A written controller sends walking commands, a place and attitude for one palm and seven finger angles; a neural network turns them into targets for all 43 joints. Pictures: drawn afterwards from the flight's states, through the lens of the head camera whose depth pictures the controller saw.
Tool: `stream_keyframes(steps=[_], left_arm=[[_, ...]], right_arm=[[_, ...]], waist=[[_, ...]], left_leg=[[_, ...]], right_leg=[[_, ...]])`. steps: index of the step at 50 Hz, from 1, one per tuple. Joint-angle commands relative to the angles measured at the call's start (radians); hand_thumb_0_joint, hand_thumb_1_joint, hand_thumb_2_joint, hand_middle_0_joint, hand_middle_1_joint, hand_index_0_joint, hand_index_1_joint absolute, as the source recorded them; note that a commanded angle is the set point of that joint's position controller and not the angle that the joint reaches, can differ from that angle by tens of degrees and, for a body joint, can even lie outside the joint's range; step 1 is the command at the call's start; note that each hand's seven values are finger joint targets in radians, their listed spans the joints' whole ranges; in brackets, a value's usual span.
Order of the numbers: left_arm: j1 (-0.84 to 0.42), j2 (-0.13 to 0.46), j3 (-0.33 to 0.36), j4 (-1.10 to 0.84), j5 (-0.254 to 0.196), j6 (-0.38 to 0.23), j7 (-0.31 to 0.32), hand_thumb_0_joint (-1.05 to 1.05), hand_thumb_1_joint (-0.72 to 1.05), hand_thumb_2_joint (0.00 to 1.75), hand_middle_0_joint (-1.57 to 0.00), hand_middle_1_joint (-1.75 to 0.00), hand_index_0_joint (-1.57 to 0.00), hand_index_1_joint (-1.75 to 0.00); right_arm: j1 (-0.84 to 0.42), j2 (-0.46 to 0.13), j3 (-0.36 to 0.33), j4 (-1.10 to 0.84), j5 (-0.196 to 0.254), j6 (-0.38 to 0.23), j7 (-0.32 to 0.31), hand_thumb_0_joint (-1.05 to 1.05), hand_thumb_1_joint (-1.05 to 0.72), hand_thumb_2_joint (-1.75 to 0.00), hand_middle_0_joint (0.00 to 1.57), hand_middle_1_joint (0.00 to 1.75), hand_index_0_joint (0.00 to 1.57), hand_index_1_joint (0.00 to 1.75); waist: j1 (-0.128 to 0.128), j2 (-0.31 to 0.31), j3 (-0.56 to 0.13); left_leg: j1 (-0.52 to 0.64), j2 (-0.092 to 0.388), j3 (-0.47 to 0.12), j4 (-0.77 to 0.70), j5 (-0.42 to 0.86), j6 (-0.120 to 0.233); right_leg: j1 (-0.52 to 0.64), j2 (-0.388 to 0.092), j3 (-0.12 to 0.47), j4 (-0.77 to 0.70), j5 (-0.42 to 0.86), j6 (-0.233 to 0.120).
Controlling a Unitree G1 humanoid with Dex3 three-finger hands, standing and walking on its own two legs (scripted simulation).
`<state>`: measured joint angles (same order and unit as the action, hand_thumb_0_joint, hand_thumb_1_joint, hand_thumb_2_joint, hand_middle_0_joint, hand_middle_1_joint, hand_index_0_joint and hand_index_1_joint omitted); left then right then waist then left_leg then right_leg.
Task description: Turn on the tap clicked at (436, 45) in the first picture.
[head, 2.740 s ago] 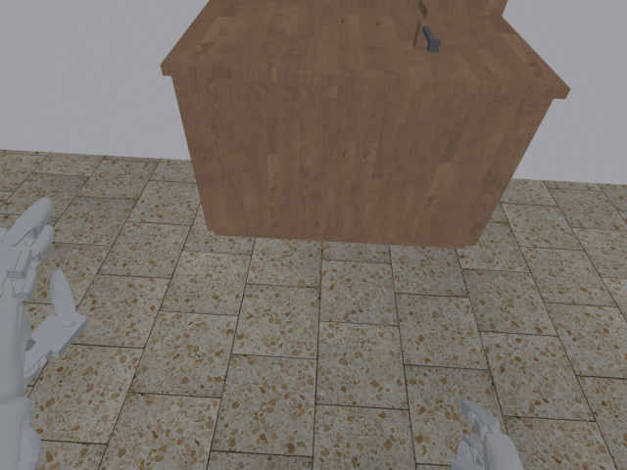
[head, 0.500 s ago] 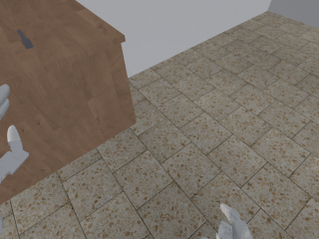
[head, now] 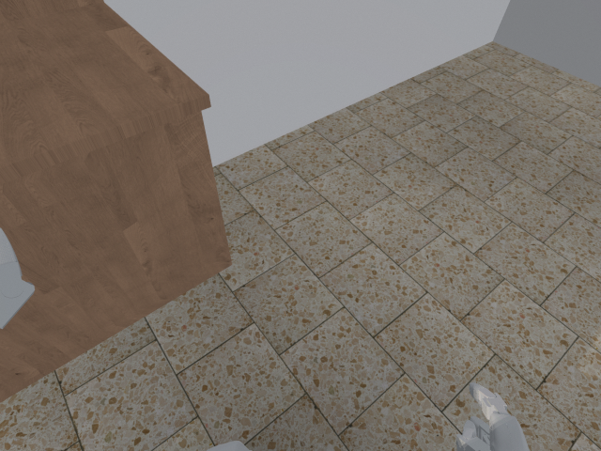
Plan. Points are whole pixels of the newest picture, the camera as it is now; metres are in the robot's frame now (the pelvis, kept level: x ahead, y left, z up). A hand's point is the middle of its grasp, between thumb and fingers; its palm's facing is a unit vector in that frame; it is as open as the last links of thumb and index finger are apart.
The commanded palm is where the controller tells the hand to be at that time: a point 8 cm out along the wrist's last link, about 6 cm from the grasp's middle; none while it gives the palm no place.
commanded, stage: turn to face it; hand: left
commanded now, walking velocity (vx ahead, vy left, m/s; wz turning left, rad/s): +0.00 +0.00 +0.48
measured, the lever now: out of the picture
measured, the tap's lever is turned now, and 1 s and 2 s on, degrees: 0 0 0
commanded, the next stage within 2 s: take the last steps up to it in 0.42 s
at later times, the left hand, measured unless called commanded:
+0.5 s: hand (70, 347) +0.18 +0.20 +0.17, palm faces +0.59 -0.72 -0.35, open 7.4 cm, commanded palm +0.11 +0.24 +0.20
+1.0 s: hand out of the picture +0.12 +0.22 +0.19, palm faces +0.68 -0.63 -0.38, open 7.4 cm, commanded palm +0.06 +0.24 +0.20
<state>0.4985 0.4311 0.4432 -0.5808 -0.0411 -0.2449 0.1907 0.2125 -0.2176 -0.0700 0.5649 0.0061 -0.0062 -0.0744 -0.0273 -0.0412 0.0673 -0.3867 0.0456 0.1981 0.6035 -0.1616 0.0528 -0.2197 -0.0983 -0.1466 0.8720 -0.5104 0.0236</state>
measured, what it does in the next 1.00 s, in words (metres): steps on the spot, turning left: right foot, then left foot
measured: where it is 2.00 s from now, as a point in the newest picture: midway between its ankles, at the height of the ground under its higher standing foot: outside the picture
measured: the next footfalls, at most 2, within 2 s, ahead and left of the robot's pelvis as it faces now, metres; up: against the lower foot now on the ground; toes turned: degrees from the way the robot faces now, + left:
right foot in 0.36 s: +0.08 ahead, -0.17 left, +0.00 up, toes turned +3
left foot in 0.72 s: -0.02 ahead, +0.05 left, +0.00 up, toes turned +22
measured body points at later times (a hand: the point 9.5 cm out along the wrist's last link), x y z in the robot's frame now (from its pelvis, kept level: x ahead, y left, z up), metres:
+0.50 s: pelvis +0.01 -0.07 +0.01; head +0.02 -0.09 +0.46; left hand +0.14 +0.24 +0.19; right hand +0.23 -0.26 -0.09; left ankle +0.00 +0.06 -0.65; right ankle +0.04 -0.17 -0.72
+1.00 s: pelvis +0.00 -0.07 +0.01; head -0.01 -0.09 +0.46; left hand +0.07 +0.25 +0.21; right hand +0.20 -0.21 -0.09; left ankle -0.06 +0.04 -0.72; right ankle +0.06 -0.16 -0.70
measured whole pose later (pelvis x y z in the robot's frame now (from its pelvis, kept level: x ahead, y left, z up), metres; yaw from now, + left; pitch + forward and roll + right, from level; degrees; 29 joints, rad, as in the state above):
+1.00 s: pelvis +0.00 -0.07 +0.01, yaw +18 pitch -2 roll +0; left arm 0.44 0.32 0.32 -0.44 -0.01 -0.20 0.15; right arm 0.26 -0.13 0.03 0.65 0.00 -0.10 -0.05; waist 0.02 0.03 -0.01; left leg -0.19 0.03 0.05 0.55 -0.32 0.00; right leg -0.34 -0.05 -0.13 0.69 -0.39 0.04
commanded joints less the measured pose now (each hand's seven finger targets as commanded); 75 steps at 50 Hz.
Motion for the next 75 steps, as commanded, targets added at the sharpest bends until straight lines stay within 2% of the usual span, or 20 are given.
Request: stream_keyframes(steps=[1, 6, 15, 17, 19, 25, 30, 34, 36, 38, 43, 49, 51, 52, 54, 60, 70, 71, 73, 75], left_arm=[[-0.115, 0.143, 0.056, -0.167, 0.009, -0.026, -0.024, 0.0, 0.9, 0.9, -0.2, -0.3, -0.2, -0.3], [-0.047, 0.135, 0.06, -0.387, 0.0, -0.031, -0.021, 0.0, 0.9, 0.9, -0.2, -0.3, -0.2, -0.3], [-0.07, 0.044, 0.027, -0.073, -0.018, 0.028, -0.029, 0.0, 0.9, 0.9, -0.2, -0.3, -0.2, -0.3], [-0.138, 0.045, -0.009, -0.043, 0.003, 0.037, -0.036, 0.0, 0.9, 0.9, -0.2, -0.3, -0.2, -0.3], [-0.216, 0.11, -0.019, -0.044, -0.003, 0.056, -0.025, 0.0, 0.9, 0.9, -0.2, -0.3, -0.2, -0.3], [-0.175, 0.142, 0.024, -0.15, 0.016, -0.001, -0.014, 0.0, 0.9, 0.9, -0.2, -0.3, -0.2, -0.3], [-0.041, 0.156, 0.099, -0.234, 0.009, -0.029, 0.016, 0.0, 0.9, 0.9, -0.2, -0.3, -0.2, -0.3], [-0.004, 0.092, 0.065, -0.195, -0.007, -0.021, 0.021, 0.0, 0.9, 0.9, -0.2, -0.3, -0.2, -0.3], [-0.024, 0.071, 0.046, -0.193, -0.013, -0.041, 0.018, 0.0, 0.9, 0.9, -0.2, -0.3, -0.2, -0.3], [-0.027, 0.11, 0.054, -0.101, 0.019, -0.057, -0.005, 0.0, 0.9, 0.9, -0.2, -0.3, -0.2, -0.3], [-0.185, 0.053, -0.049, -0.119, 0.035, -0.049, -0.035, 0.0, 0.9, 0.9, -0.2, -0.3, -0.2, -0.3], [-0.234, 0.094, -0.022, -0.098, 0.039, -0.027, -0.026, 0.0, 0.9, 0.9, -0.2, -0.3, -0.2, -0.3], [-0.221, 0.114, -0.002, -0.044, 0.052, -0.018, -0.021, 0.0, 0.9, 0.9, -0.2, -0.3, -0.2, -0.3], [-0.212, 0.14, 0.021, -0.023, 0.048, -0.011, -0.021, 0.0, 0.9, 0.9, -0.2, -0.3, -0.2, -0.3], [-0.247, 0.122, 0.012, -0.013, 0.028, -0.022, -0.032, 0.0, 0.9, 0.9, -0.2, -0.3, -0.2, -0.3], [-0.134, 0.111, 0.027, -0.051, 0.024, -0.058, -0.038, 0.0, 0.9, 0.9, -0.2, -0.3, -0.2, -0.3], [-0.131, 0.093, 0.012, -0.14, 0.02, -0.033, 0.01, 0.0, 0.9, 0.9, -0.2, -0.3, -0.2, -0.3], [-0.153, 0.09, 0.005, -0.148, 0.019, -0.036, 0.009, 0.0, 0.9, 0.9, -0.2, -0.3, -0.2, -0.3], [-0.174, 0.071, -0.011, -0.172, 0.022, -0.055, 0.006, 0.0, 0.9, 0.9, -0.2, -0.3, -0.2, -0.3], [-0.174, 0.134, 0.021, -0.091, 0.041, -0.062, -0.006, 0.0, 0.9, 0.9, -0.2, -0.3, -0.2, -0.3]], right_arm=[[-0.073, -0.112, 0.004, -0.13, -0.009, -0.066, 0.03, 0.0, -0.9, -0.9, 0.2, 0.3, 0.2, 0.3], [-0.083, -0.095, 0.008, -0.126, -0.002, -0.111, 0.048, 0.0, -0.9, -0.9, 0.2, 0.3, 0.2, 0.3], [-0.042, -0.091, 0.022, -0.091, 0.011, -0.126, 0.033, 0.0, -0.9, -0.9, 0.2, 0.3, 0.2, 0.3], [-0.034, -0.075, 0.024, -0.09, 0.02, -0.118, 0.034, 0.0, -0.9, -0.9, 0.2, 0.3, 0.2, 0.3], [-0.101, -0.067, 0.037, -0.11, 0.014, -0.121, 0.018, 0.0, -0.9, -0.9, 0.2, 0.3, 0.2, 0.3], [-0.15, -0.065, 0.045, -0.101, -0.003, -0.108, -0.013, 0.0, -0.9, -0.9, 0.2, 0.3, 0.2, 0.3], [-0.119, -0.059, 0.03, -0.14, -0.017, -0.102, -0.008, 0.0, -0.9, -0.9, 0.2, 0.3, 0.2, 0.3], [-0.041, -0.076, 0.012, -0.136, -0.008, -0.097, -0.001, 0.0, -0.9, -0.9, 0.2, 0.3, 0.2, 0.3], [-0.043, -0.124, -0.001, -0.142, -0.003, -0.104, -0.004, 0.0, -0.9, -0.9, 0.2, 0.3, 0.2, 0.3], [-0.038, -0.104, 0.008, -0.101, -0.007, -0.123, 0.008, 0.0, -0.9, -0.9, 0.2, 0.3, 0.2, 0.3], [-0.068, -0.112, 0.01, -0.069, 0.011, -0.139, 0.013, 0.0, -0.9, -0.9, 0.2, 0.3, 0.2, 0.3], [-0.093, -0.098, 0.034, -0.056, -0.009, -0.148, 0.002, 0.0, -0.9, -0.9, 0.2, 0.3, 0.2, 0.3], [-0.085, -0.08, 0.031, -0.051, -0.012, -0.133, 0.002, 0.0, -0.9, -0.9, 0.2, 0.3, 0.2, 0.3], [-0.092, -0.062, 0.028, -0.061, -0.008, -0.125, 0.005, 0.0, -0.9, -0.9, 0.2, 0.3, 0.2, 0.3], [-0.114, -0.096, 0.011, -0.056, -0.008, -0.124, 0.017, 0.0, -0.9, -0.9, 0.2, 0.3, 0.2, 0.3], [-0.113, -0.077, 0.035, -0.059, -0.008, -0.09, 0.02, 0.0, -0.9, -0.9, 0.2, 0.3, 0.2, 0.3], [-0.059, -0.091, 0.006, -0.104, -0.01, -0.119, -0.009, 0.0, -0.9, -0.9, 0.2, 0.3, 0.2, 0.3], [-0.046, -0.105, -0.001, -0.105, -0.007, -0.118, -0.015, 0.0, -0.9, -0.9, 0.2, 0.3, 0.2, 0.3], [-0.049, -0.133, -0.006, -0.122, 0.003, -0.118, -0.014, 0.0, -0.9, -0.9, 0.2, 0.3, 0.2, 0.3], [-0.078, -0.105, 0.017, -0.095, -0.01, -0.133, -0.001, 0.0, -0.9, -0.9, 0.2, 0.3, 0.2, 0.3]], waist=[[0.011, 0.203, -0.207], [0.035, 0.345, -0.212], [0.026, 0.224, -0.175], [0.025, 0.043, -0.173], [0.033, -0.218, -0.11], [0.028, -0.101, -0.106], [0.065, -0.07, -0.22], [0.017, -0.021, -0.271], [0.007, 0.336, -0.217], [0.011, 0.319, -0.151], [0.027, 0.252, -0.054], [0.038, 0.22, -0.091], [0.041, 0.002, -0.112], [0.042, -0.266, -0.11], [0.035, -0.204, -0.074], [0.019, -0.073, -0.116], [0.03, -0.027, -0.162], [0.019, 0.051, -0.158], [0.013, 0.409, -0.141], [0.017, 0.302, -0.101]], left_leg=[[0.314, 0.397, -0.559, -0.195, 0.698, 0.201], [0.095, 0.221, -0.295, -0.252, 0.179, 0.089], [0.096, 0.206, -0.324, -0.176, 0.087, 0.056], [0.07, 0.11, -0.236, 0.008, -0.044, -0.011], [-0.13, -0.044, -0.189, 0.402, -0.377, -0.078], [-0.119, 0.004, -0.176, 0.461, -0.261, -0.096], [-0.041, -0.003, -0.101, 0.117, -0.274, -0.067], [0.167, -0.031, -0.069, -0.189, -0.149, -0.048], [0.372, 0.234, -0.443, -0.272, 0.131, 0.096], [0.361, 0.355, -0.629, -0.286, 0.219, 0.203], [0.14, 0.184, -0.285, -0.306, -0.016, 0.13], [0.035, 0.173, -0.287, -0.228, -0.239, 0.082], [-0.119, 0.079, -0.196, 0.063, -0.35, 0.028], [-0.27, -0.038, -0.112, 0.361, -0.41, -0.026], [-0.292, -0.007, -0.248, 0.618, -0.305, -0.057], [-0.161, 0.053, -0.157, 0.397, -0.141, -0.074], [0.174, -0.007, -0.03, -0.133, -0.111, -0.047], [0.249, 0.012, -0.062, -0.18, -0.119, -0.037], [0.437, 0.312, -0.529, -0.31, -0.024, 0.104], [0.316, 0.376, -0.59, -0.36, 0.014, 0.172]], right_leg=[[-0.311, 0.008, 0.156, 0.393, -0.112, 0.043], [-0.142, 0.033, 0.075, 0.147, 0.074, 0.04], [0.005, 0.104, 0.021, -0.322, 0.127, 0.052], [0.056, -0.017, 0.119, -0.544, 0.303, 0.005], [0.014, -0.333, 0.456, -0.584, 0.599, -0.146], [0.036, -0.236, 0.134, -0.511, 0.754, -0.14], [0.206, -0.252, 0.189, -0.467, 0.754, -0.167], [0.145, -0.186, 0.163, -0.33, 0.418, -0.1], [-0.233, 0.03, 0.006, 0.004, 0.09, 0.004], [-0.454, 0.032, 0.093, 0.243, -0.099, -0.003], [-0.278, 0.026, 0.036, 0.075, 0.123, 0.019], [0.044, 0.078, -0.023, -0.327, 0.15, 0.015], [0.191, -0.053, 0.192, -0.498, 0.053, -0.054], [0.216, -0.27, 0.59, -0.645, -0.075, -0.162], [0.088, -0.35, 0.696, -0.736, -0.181, -0.201], [0.017, -0.218, 0.226, -0.653, 0.196, -0.165], [0.034, -0.142, 0.187, -0.493, 0.119, -0.132], [-0.021, -0.1, 0.157, -0.382, 0.119, -0.105], [-0.351, 0.069, 0.023, 0.046, -0.074, -0.019], [-0.431, 0.023, 0.119, 0.288, -0.066, -0.025]])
